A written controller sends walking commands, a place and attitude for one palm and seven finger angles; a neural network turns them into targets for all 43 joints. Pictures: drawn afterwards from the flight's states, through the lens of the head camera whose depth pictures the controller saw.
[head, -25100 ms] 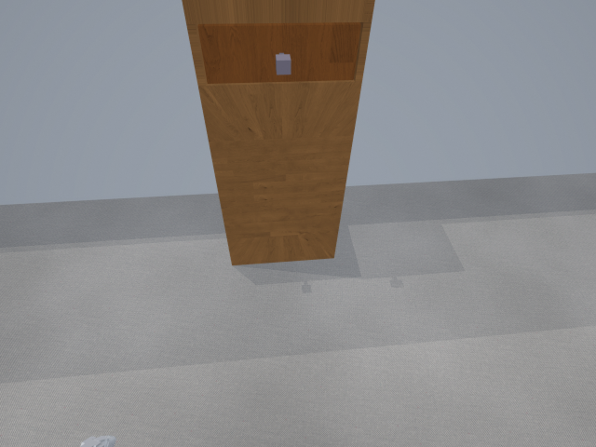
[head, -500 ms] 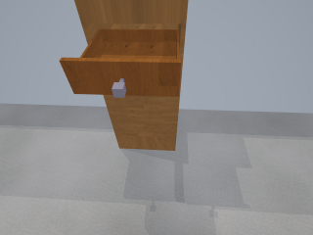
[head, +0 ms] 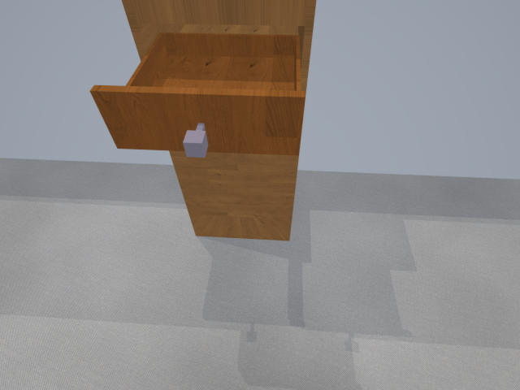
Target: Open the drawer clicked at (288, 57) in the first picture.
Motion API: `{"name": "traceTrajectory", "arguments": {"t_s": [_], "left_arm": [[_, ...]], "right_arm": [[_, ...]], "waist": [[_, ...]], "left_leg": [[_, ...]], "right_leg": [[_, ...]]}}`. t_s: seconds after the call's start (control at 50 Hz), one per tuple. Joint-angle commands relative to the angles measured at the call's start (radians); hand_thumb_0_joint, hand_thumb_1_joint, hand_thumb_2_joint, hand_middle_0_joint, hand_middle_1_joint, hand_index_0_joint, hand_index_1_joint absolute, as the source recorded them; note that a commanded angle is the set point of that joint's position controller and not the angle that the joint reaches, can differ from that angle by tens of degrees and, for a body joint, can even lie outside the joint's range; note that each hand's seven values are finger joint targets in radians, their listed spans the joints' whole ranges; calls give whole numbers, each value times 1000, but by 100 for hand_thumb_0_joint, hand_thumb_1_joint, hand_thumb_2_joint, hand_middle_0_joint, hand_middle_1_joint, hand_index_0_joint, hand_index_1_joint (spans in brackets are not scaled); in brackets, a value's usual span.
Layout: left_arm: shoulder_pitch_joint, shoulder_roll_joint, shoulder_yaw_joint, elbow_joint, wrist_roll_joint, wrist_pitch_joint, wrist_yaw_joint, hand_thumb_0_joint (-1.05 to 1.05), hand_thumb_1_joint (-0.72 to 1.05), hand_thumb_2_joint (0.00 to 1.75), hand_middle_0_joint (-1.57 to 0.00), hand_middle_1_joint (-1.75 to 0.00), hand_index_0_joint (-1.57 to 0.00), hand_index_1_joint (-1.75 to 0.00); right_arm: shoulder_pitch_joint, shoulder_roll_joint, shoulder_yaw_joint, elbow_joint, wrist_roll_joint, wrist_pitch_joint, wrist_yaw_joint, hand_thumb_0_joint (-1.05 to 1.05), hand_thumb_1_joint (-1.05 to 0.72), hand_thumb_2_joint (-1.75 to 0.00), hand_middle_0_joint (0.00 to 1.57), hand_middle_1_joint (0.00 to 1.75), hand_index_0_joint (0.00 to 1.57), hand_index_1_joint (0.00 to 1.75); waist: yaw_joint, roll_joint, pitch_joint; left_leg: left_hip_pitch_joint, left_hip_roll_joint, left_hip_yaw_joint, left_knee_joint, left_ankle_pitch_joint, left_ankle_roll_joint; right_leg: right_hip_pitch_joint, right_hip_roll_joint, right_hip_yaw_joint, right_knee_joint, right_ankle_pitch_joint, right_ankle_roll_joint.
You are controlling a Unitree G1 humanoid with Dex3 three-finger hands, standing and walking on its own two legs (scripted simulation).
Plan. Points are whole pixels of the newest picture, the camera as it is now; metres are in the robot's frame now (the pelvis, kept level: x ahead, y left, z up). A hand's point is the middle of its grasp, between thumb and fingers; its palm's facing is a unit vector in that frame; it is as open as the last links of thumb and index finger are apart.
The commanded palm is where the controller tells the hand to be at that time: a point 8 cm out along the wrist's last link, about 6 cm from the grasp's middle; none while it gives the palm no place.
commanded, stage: look to check the result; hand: left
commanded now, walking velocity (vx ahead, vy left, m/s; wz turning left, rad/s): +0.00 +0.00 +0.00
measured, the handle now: (197, 137) +0.52 +0.14 +0.09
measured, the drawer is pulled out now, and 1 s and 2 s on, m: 0.29 0.29 0.29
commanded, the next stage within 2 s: stand and wait in 0.32 s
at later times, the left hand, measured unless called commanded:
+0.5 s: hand out of the picture +0.03 +0.17 -0.17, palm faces +0.02 -0.98 -0.22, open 7.3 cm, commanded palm none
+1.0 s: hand out of the picture +0.03 +0.17 -0.17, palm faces +0.01 -0.98 -0.21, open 7.3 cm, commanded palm none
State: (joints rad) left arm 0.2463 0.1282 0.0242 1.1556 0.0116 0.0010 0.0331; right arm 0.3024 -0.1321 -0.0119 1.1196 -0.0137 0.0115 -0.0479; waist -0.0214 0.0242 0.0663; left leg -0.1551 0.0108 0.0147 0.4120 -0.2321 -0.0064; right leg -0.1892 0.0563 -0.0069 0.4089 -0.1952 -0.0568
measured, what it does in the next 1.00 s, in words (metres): stands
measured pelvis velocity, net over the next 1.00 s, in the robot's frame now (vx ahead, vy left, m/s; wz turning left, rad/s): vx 0.02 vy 0.00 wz -0.01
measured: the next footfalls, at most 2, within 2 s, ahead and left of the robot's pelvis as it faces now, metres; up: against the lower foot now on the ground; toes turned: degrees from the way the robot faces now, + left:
none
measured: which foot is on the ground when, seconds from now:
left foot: down 0.00-1.00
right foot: down 0.00-1.00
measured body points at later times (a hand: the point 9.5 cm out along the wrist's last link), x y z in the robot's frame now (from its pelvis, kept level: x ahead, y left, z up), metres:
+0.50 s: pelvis +0.01 +0.00 +0.00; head +0.03 -0.01 +0.45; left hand +0.03 +0.22 -0.16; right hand +0.00 -0.22 -0.17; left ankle -0.01 +0.12 -0.74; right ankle +0.02 -0.08 -0.74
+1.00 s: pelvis +0.02 +0.00 +0.00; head +0.04 -0.01 +0.45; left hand +0.03 +0.22 -0.16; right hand +0.00 -0.22 -0.17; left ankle -0.01 +0.12 -0.74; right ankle +0.02 -0.08 -0.74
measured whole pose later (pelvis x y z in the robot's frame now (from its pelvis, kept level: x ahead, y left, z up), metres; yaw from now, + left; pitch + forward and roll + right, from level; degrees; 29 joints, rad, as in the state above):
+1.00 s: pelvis +0.02 +0.00 +0.00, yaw +0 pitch -1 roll +0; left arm 0.23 0.15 0.02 1.15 0.01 -0.01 0.03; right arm 0.27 -0.14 -0.01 1.13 -0.01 0.01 -0.05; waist -0.02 0.02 0.07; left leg -0.12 0.02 0.02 0.39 -0.25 -0.02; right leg -0.16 0.07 0.00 0.39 -0.21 -0.06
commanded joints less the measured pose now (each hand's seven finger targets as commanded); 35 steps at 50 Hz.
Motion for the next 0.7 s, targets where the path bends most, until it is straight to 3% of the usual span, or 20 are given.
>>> {"name": "traceTrajectory", "arguments": {"t_s": [0.0,0.3,0.48,0.68], "left_arm": [[47,106,19,-29,-4,-12,9,0,90,90,-20,-30,-20,-30],[42,114,19,-34,-4,-15,9,0,90,90,-20,-30,-20,-30],[38,119,20,-40,-5,-19,10,0,90,90,-20,-30,-20,-30],[34,124,20,-41,-5,-17,9,0,90,90,-20,-30,-20,-30]], "right_arm": [[75,-74,-15,-15,-1,-6,-1,0,-90,-90,20,30,20,30],[57,-78,-15,-14,-1,-5,-1,0,-90,-90,20,30,20,30],[52,-83,-16,-13,1,-7,-3,0,-90,-90,20,30,20,30],[52,-83,-16,-8,-1,-4,-1,0,-90,-90,20,30,20,30]], "waist": [[2,5,19],[3,-17,20],[4,-14,-20],[6,-21,6]], "left_leg": [[-16,90,-61,-72,66,33],[-7,91,-55,-68,91,29],[19,93,-49,-63,128,26],[11,89,-48,-72,98,25]], "right_leg": [[-19,-133,116,-96,51,1],[-3,-139,110,-93,108,3],[26,-140,112,-84,182,2],[17,-139,115,-104,126,3]]}}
